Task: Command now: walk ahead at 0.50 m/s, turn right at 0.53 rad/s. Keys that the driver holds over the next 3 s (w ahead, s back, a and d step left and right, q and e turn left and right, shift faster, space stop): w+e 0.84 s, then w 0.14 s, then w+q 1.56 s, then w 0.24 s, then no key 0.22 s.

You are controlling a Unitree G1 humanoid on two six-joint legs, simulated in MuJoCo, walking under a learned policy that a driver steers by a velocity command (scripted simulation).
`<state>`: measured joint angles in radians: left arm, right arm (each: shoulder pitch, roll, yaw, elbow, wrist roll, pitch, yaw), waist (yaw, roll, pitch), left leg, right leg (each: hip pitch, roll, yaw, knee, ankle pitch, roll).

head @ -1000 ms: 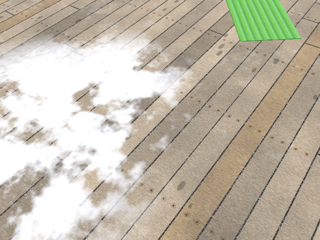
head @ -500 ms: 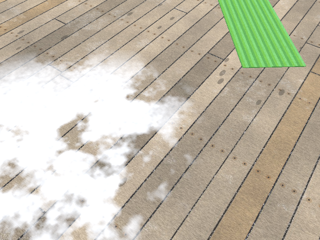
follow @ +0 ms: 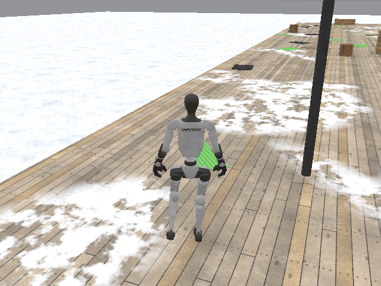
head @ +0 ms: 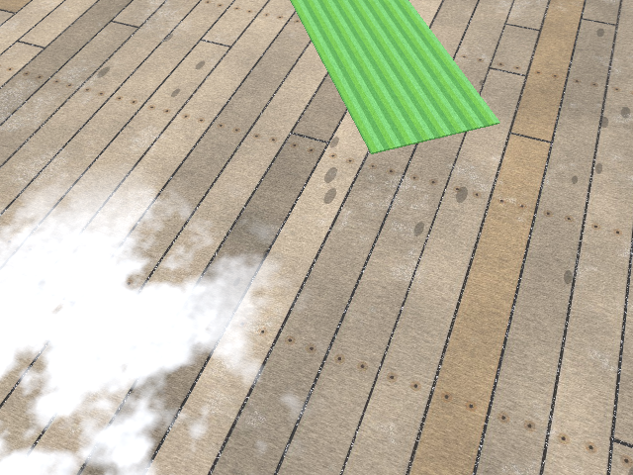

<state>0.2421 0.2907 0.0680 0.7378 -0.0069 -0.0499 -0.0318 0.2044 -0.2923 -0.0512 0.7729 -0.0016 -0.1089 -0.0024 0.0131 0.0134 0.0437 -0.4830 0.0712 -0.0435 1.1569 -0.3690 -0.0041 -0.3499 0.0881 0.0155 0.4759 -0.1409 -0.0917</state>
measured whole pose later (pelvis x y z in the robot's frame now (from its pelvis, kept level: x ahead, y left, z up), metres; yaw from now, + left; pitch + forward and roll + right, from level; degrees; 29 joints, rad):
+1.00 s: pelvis +0.51 -0.10 +0.00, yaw -34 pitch +1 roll +0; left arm 0.23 0.28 0.07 0.65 -0.01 -0.04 -0.03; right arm 0.21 -0.31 -0.05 0.79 0.02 -0.10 0.01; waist 0.00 0.02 0.06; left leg -0.46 0.10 -0.03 1.18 -0.36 -0.01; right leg -0.33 0.09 -0.02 0.48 -0.18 -0.09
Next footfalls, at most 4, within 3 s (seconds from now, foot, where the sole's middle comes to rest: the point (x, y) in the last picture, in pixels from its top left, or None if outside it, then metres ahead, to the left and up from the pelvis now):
0.32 left None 0.36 0.14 -0.77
0.84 right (443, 428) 0.54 -0.21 -0.77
1.38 left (410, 274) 0.93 -0.17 -0.77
1.88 right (505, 211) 1.14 -0.44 -0.77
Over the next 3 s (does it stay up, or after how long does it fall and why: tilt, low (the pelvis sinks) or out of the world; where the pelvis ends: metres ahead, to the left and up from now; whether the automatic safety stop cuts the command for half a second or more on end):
stays up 1.60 -0.25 -0.01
